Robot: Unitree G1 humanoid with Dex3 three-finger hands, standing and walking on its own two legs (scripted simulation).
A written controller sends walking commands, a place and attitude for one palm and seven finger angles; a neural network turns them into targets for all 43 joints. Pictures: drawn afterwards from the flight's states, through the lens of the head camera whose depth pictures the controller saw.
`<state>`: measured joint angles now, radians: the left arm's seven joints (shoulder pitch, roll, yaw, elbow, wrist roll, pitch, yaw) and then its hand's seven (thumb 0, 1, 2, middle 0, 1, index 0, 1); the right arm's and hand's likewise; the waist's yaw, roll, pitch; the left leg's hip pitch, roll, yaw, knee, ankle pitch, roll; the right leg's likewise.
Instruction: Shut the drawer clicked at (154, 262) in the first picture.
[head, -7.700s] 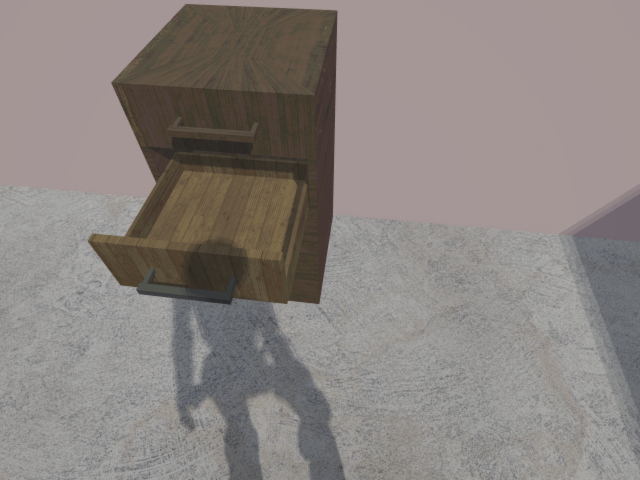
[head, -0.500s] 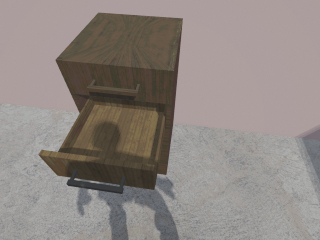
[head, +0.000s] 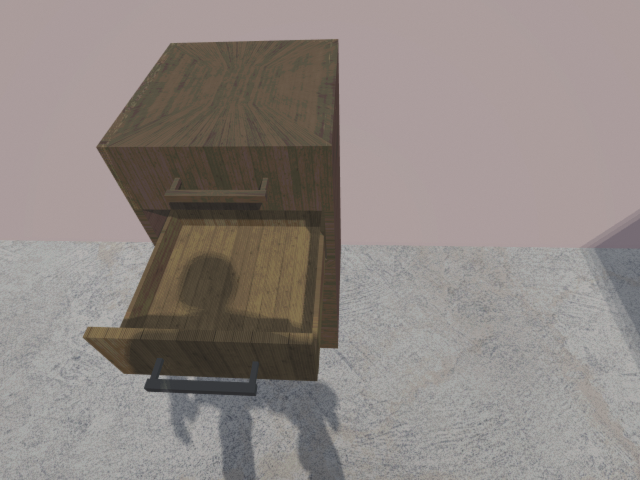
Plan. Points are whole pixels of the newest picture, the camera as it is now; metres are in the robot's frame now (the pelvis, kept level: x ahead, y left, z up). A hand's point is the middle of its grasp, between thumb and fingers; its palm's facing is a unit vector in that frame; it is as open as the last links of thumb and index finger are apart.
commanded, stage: come to a stop and stand still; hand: left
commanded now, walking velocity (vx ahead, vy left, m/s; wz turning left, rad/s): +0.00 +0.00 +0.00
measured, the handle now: (203, 376) +0.31 +0.24 -0.19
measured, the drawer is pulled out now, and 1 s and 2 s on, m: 0.30 0.30 0.30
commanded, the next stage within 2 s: look again from close up in 0.76 s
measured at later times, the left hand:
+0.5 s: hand out of the picture +0.11 +0.26 -0.17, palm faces +0.02 -0.97 -0.24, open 7.4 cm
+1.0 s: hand out of the picture +0.03 +0.24 -0.18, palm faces +0.05 -0.97 -0.22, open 7.4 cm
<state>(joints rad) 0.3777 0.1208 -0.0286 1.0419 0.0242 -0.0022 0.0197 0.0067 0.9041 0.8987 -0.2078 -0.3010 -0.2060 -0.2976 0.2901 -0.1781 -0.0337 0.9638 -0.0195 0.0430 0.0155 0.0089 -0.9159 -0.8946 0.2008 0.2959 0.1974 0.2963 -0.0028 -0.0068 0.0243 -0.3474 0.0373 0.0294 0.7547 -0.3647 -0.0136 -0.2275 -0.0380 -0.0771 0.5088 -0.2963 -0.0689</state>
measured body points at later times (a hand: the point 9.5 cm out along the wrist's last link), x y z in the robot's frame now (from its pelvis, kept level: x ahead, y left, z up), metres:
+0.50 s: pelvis +0.03 +0.07 -0.01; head +0.05 +0.07 +0.44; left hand +0.11 +0.31 -0.15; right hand +0.07 -0.16 -0.16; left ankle -0.03 +0.17 -0.74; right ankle -0.01 -0.07 -0.74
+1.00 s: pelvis +0.03 +0.07 +0.00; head +0.04 +0.06 +0.44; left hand +0.02 +0.29 -0.16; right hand +0.04 -0.16 -0.17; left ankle -0.03 +0.17 -0.74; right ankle -0.01 -0.07 -0.74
